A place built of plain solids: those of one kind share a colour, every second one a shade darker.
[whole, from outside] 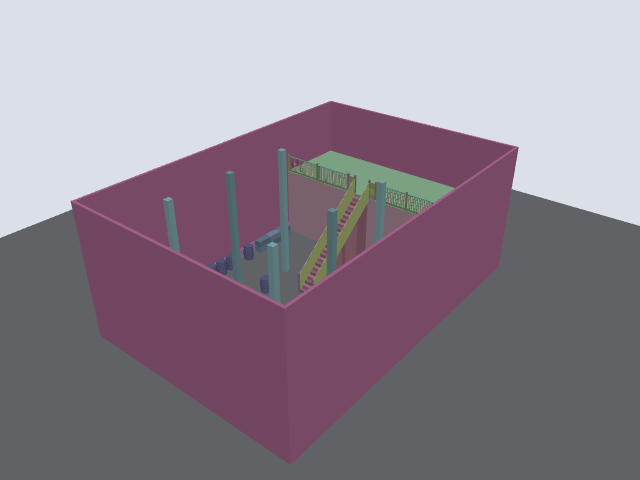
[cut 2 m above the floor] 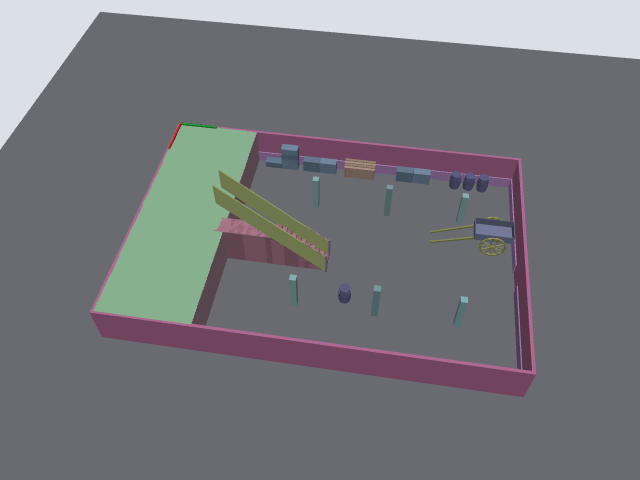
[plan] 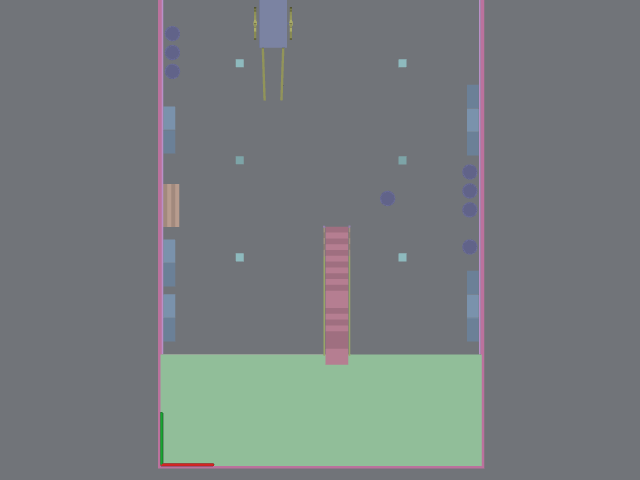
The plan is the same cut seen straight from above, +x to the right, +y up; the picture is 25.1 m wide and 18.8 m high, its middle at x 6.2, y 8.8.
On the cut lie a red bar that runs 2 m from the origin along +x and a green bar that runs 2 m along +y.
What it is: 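An aisled barn 12.5 x 18.4 m, 7.6 m high; a nave 6.4 m broad between two rows of posts 0.32 m square, 3.8 m apart, aisles 3.1 m broad; at the rear a loft 4.3 m deep at 4.23 m over closed bays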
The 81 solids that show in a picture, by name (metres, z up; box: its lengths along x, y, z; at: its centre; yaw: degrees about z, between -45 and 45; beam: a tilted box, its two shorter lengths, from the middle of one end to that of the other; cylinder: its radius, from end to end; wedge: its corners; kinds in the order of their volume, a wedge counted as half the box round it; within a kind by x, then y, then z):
{
 "loft_1": {"box": [12.59, 4.37, 4.28], "at": [6.25, 2.13, 2.09]},
 "wall_1": {"box": [0.15, 18.73, 7.63], "at": [-0.07, 9.21, 3.77]},
 "wall_2": {"box": [12.79, 0.15, 7.63], "at": [6.25, -0.07, 3.77]},
 "wall_3": {"box": [12.79, 0.15, 7.63], "at": [6.25, 18.5, 3.77]},
 "wall_4": {"box": [0.15, 18.73, 7.63], "at": [12.56, 9.21, 3.77]},
 "stair_1": {"box": [0.9, 0.64, 4.1], "at": [6.86, 4.23, 2.0]},
 "stair_2": {"box": [0.9, 0.64, 3.91], "at": [6.86, 4.46, 1.91]},
 "stair_3": {"box": [0.9, 0.64, 3.73], "at": [6.86, 4.68, 1.81]},
 "stair_4": {"box": [0.9, 0.64, 3.55], "at": [6.86, 4.91, 1.72]},
 "stair_5": {"box": [0.9, 0.64, 3.36], "at": [6.86, 5.14, 1.63]},
 "stair_6": {"box": [0.9, 0.64, 3.18], "at": [6.86, 5.36, 1.54]},
 "stair_7": {"box": [0.9, 0.64, 2.99], "at": [6.86, 5.59, 1.45]},
 "stair_8": {"box": [0.9, 0.64, 2.81], "at": [6.86, 5.82, 1.35]},
 "stair_9": {"box": [0.9, 0.64, 2.63], "at": [6.86, 6.05, 1.26]},
 "stair_10": {"box": [0.9, 0.64, 2.44], "at": [6.86, 6.27, 1.17]},
 "stair_11": {"box": [0.9, 0.64, 2.26], "at": [6.86, 6.5, 1.08]},
 "stair_12": {"box": [0.9, 0.64, 2.07], "at": [6.86, 6.73, 0.99]},
 "stair_13": {"box": [0.9, 0.64, 1.89], "at": [6.86, 6.95, 0.9]},
 "stair_14": {"box": [0.9, 0.64, 1.71], "at": [6.86, 7.18, 0.8]},
 "stair_15": {"box": [0.9, 0.64, 1.52], "at": [6.86, 7.41, 0.71]},
 "stair_16": {"box": [0.9, 0.64, 1.34], "at": [6.86, 7.64, 0.62]},
 "stair_17": {"box": [0.9, 0.64, 1.15], "at": [6.86, 7.86, 0.53]},
 "stair_18": {"box": [0.9, 0.64, 0.97], "at": [6.86, 8.09, 0.43]},
 "stair_19": {"box": [0.9, 0.64, 0.79], "at": [6.86, 8.32, 0.34]},
 "stair_20": {"box": [0.9, 0.64, 0.6], "at": [6.86, 8.54, 0.25]},
 "stair_21": {"box": [0.9, 0.64, 0.42], "at": [6.86, 8.77, 0.16]},
 "stair_22": {"box": [0.9, 0.64, 0.23], "at": [6.86, 9.0, 0.07]},
 "post_1": {"box": [0.32, 0.32, 7.63], "at": [3.06, 8.12, 3.77]},
 "post_2": {"box": [0.32, 0.32, 7.63], "at": [3.06, 11.92, 3.77]},
 "post_3": {"box": [0.32, 0.32, 7.63], "at": [3.06, 15.72, 3.77]},
 "post_4": {"box": [0.32, 0.32, 7.63], "at": [9.43, 8.12, 3.77]},
 "post_5": {"box": [0.32, 0.32, 7.63], "at": [9.43, 11.92, 3.77]},
 "post_6": {"box": [0.32, 0.32, 7.63], "at": [9.43, 15.72, 3.77]},
 "bales_1": {"box": [0.46, 0.92, 0.41], "at": [0.3, 5.28, 0.15]},
 "bales_2": {"box": [0.46, 0.92, 0.41], "at": [0.3, 6.21, 0.15]},
 "bales_3": {"box": [0.46, 0.92, 0.36], "at": [0.3, 6.21, 0.54]},
 "bales_4": {"box": [0.46, 0.92, 0.36], "at": [0.3, 6.21, 0.9]},
 "bales_5": {"box": [0.46, 0.92, 0.36], "at": [0.3, 6.21, 1.26]},
 "bales_6": {"box": [0.46, 0.92, 0.41], "at": [0.3, 7.43, 0.15]},
 "bales_7": {"box": [0.46, 0.92, 0.36], "at": [0.3, 7.43, 0.54]},
 "bales_8": {"box": [0.46, 0.92, 0.41], "at": [0.3, 8.37, 0.15]},
 "bales_9": {"box": [0.46, 0.92, 0.36], "at": [0.3, 8.37, 0.54]},
 "bales_10": {"box": [0.46, 0.92, 0.41], "at": [0.3, 12.64, 0.15]},
 "bales_11": {"box": [0.46, 0.92, 0.36], "at": [0.3, 12.64, 0.54]},
 "bales_12": {"box": [0.46, 0.92, 0.41], "at": [0.3, 13.57, 0.15]},
 "bales_13": {"box": [0.46, 0.92, 0.36], "at": [0.3, 13.57, 0.54]},
 "bales_14": {"box": [0.46, 0.92, 0.36], "at": [12.19, 5.28, 0.54]},
 "bales_15": {"box": [0.46, 0.92, 0.36], "at": [12.19, 6.21, 0.54]},
 "bales_16": {"box": [0.46, 0.92, 0.41], "at": [12.19, 7.14, 0.15]},
 "bales_17": {"box": [0.46, 0.92, 0.36], "at": [12.19, 7.14, 0.54]},
 "bales_18": {"box": [0.46, 0.92, 0.36], "at": [12.19, 12.57, 0.54]},
 "bales_19": {"box": [0.46, 0.92, 0.36], "at": [12.19, 13.5, 0.54]},
 "bales_20": {"box": [0.46, 0.92, 0.36], "at": [12.19, 14.43, 0.54]},
 "dwarf_1": {"box": [0.06, 14.11, 0.67], "at": [0.03, 11.38, 0.28]},
 "dwarf_2": {"box": [5.94, 0.06, 0.67], "at": [3.03, 18.4, 0.28]},
 "dwarf_3": {"box": [5.19, 0.06, 0.67], "at": [9.84, 18.4, 0.28]},
 "dwarf_4": {"box": [0.06, 14.11, 0.67], "at": [12.46, 11.38, 0.28]},
 "stair_guard_panel_1": {"wedge": [[6.33, 4.27, 4.07], [6.33, 4.27, 5.17], [6.33, 9.32, -0.02], [6.33, 9.32, 1.08], [6.39, 4.27, 4.07], [6.39, 4.27, 5.17], [6.39, 9.32, -0.02], [6.39, 9.32, 1.08]]},
 "stair_guard_panel_2": {"wedge": [[7.33, 4.27, 4.07], [7.33, 4.27, 5.17], [7.33, 9.32, -0.02], [7.33, 9.32, 1.08], [7.38, 4.27, 4.07], [7.38, 4.27, 5.17], [7.38, 9.32, -0.02], [7.38, 9.32, 1.08]]},
 "bin_1": {"box": [0.16, 1.69, 0.18], "at": [0.14, 10.15, 0.78]},
 "bin_2": {"box": [0.16, 1.69, 0.15], "at": [0.3, 10.15, 0.76]},
 "bin_3": {"box": [0.6, 1.65, 0.74], "at": [0.36, 10.15, 0.32]},
 "bin_4": {"box": [0.16, 1.69, 0.11], "at": [0.45, 10.15, 0.74]},
 "bin_5": {"box": [0.16, 1.69, 0.07], "at": [0.61, 10.15, 0.72]},
 "face_1": {"box": [6.41, 0.012, 4.25], "at": [3.21, 4.33, 2.08]},
 "face_2": {"box": [5.18, 0.012, 4.25], "at": [9.9, 4.33, 2.08]},
 "cart_rod_1": {"wedge": [[3.91, 16.31, 0.87], [3.91, 16.34, 0.79], [3.98, 14.26, 0.09], [3.98, 14.29, 0.0], [4.01, 16.32, 0.87], [4.01, 16.35, 0.79], [4.08, 14.27, 0.09], [4.08, 14.3, 0.0]]},
 "cart_rod_2": {"wedge": [[4.64, 14.27, 0.09], [4.64, 14.3, 0.0], [4.71, 16.32, 0.87], [4.71, 16.35, 0.79], [4.74, 14.26, 0.09], [4.74, 14.29, 0.0], [4.81, 16.31, 0.87], [4.81, 16.34, 0.79]]},
 "cart_1": {"box": [0.029, 1.9, 0.42], "at": [3.83, 17.28, 1.1]},
 "cart_2": {"box": [1.1, 1.9, 0.03], "at": [4.36, 17.28, 0.88]},
 "cart_3": {"box": [0.029, 1.9, 0.42], "at": [4.89, 17.28, 1.1]},
 "cask_1": {"cylinder": 0.26, "from": [0.42, 15.4, 0.85], "to": [0.42, 15.4, 0.9]},
 "cask_2": {"cylinder": 0.26, "from": [0.42, 16.14, 0.85], "to": [0.42, 16.14, 0.9]},
 "cask_3": {"cylinder": 0.26, "from": [0.42, 16.88, 0.85], "to": [0.42, 16.88, 0.9]},
 "cask_4": {"cylinder": 0.26, "from": [8.85, 10.43, 0.85], "to": [8.85, 10.43, 0.9]},
 "cask_5": {"cylinder": 0.26, "from": [12.07, 8.53, 0.85], "to": [12.07, 8.53, 0.9]},
 "cask_6": {"cylinder": 0.26, "from": [12.07, 9.98, 0.85], "to": [12.07, 9.98, 0.9]},
 "cask_7": {"cylinder": 0.26, "from": [12.07, 10.72, 0.85], "to": [12.07, 10.72, 0.9]},
 "cask_8": {"cylinder": 0.26, "from": [12.07, 11.46, 0.85], "to": [12.07, 11.46, 0.9]},
 "guard_board_1": {"box": [2.28, 0.04, 0.15], "at": [9.03, 4.27, 4.26]},
 "guard_board_2": {"box": [2.28, 0.04, 0.15], "at": [11.31, 4.27, 4.26]}
}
